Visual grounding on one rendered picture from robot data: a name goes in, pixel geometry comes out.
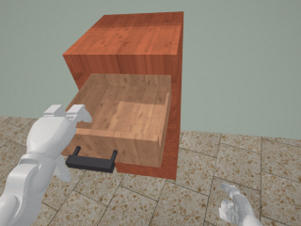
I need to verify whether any left robot hand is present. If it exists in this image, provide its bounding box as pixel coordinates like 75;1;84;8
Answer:
26;105;92;183

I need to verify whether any left robot forearm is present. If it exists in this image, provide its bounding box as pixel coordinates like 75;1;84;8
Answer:
0;153;56;226

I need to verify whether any drawer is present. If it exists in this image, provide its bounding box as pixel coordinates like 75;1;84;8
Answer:
61;73;172;168

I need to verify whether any right robot hand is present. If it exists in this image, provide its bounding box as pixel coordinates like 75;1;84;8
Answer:
218;183;255;226

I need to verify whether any cabinet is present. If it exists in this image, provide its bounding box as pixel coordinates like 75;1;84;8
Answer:
62;11;184;180

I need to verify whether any right robot forearm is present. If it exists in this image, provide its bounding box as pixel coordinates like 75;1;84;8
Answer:
238;215;262;226

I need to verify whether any handle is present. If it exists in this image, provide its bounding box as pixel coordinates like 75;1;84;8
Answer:
65;146;118;173

